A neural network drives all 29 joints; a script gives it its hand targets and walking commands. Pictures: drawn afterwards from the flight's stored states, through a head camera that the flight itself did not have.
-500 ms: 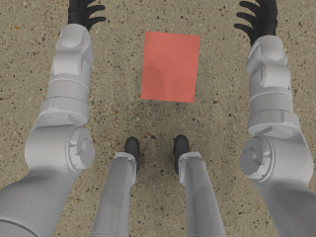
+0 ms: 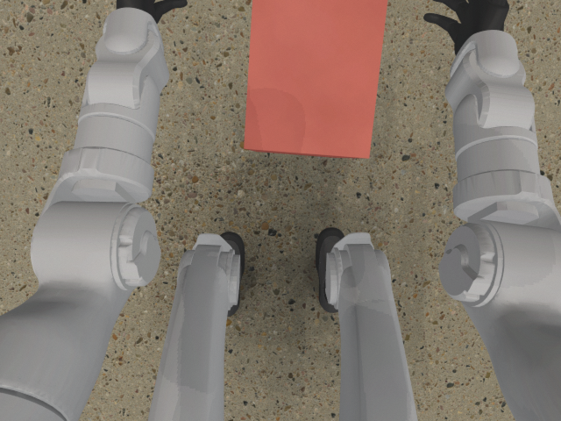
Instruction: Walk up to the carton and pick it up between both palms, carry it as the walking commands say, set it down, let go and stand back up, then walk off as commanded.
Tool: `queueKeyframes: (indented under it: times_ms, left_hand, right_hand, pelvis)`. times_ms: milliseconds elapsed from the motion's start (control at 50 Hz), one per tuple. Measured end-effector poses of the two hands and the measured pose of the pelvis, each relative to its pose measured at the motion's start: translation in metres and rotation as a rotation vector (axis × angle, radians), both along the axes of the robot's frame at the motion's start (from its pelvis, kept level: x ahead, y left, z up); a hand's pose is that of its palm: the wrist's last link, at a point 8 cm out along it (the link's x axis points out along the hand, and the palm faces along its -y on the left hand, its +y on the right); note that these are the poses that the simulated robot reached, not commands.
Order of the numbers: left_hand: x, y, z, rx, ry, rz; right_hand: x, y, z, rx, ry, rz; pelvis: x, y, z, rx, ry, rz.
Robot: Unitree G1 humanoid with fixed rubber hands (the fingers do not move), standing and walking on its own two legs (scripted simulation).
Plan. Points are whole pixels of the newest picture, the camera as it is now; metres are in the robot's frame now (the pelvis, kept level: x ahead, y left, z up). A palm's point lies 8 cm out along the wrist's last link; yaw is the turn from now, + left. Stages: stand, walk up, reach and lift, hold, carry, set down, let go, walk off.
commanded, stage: reach and lift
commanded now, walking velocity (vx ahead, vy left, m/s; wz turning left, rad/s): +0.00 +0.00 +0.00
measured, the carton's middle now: (305, 92) +0.52 -0.05 -0.38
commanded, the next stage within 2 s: none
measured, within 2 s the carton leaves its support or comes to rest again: neither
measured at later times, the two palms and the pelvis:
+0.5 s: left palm (183, 56) +0.55 +0.14 -0.27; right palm (418, 69) +0.53 -0.21 -0.27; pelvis -0.02 +0.00 -0.11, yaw +0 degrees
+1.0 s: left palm (192, 64) +0.55 +0.14 -0.32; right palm (407, 75) +0.53 -0.21 -0.31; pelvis -0.02 +0.00 -0.15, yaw -1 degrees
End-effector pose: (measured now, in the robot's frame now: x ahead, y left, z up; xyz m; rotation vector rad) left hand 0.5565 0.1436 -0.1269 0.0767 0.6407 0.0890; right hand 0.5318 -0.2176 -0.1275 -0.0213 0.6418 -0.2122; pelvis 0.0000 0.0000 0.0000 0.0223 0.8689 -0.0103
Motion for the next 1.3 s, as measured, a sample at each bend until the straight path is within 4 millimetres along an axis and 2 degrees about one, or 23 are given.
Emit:
queueKeyframes:
  times_ms: [300, 560, 680, 820, 1040, 1300]
  left_hand:
    - [-0.002, -0.005, -0.086, -0.008, 0.029, -0.002]
    - [-0.007, -0.005, -0.163, -0.008, 0.063, -0.016]
    - [-0.008, -0.004, -0.189, -0.012, 0.063, -0.017]
    - [-0.006, -0.001, -0.193, -0.017, 0.044, -0.015]
    - [-0.007, -0.008, -0.187, -0.023, 0.056, -0.031]
    - [-0.005, -0.025, -0.185, -0.035, 0.056, -0.060]
  right_hand:
    - [0.000, 0.003, -0.086, 0.009, 0.033, -0.004]
    - [-0.004, 0.005, -0.161, 0.016, 0.071, 0.006]
    - [-0.004, 0.007, -0.189, 0.019, 0.072, 0.008]
    - [0.000, 0.009, -0.191, 0.012, 0.055, 0.010]
    - [-0.005, 0.005, -0.186, 0.019, 0.065, 0.001]
    - [-0.002, 0.024, -0.186, 0.026, 0.067, 0.033]
  pelvis:
    - [-0.014, 0.000, -0.074, -0.004, -0.055, 0.000]
    - [-0.020, -0.001, -0.123, -0.006, -0.132, -0.003]
    - [-0.022, -0.001, -0.141, -0.009, -0.173, -0.001]
    - [-0.021, -0.002, -0.151, -0.015, -0.207, 0.005]
    - [-0.024, 0.002, -0.147, -0.017, -0.198, 0.004]
    - [-0.025, 0.000, -0.145, -0.013, -0.199, 0.002]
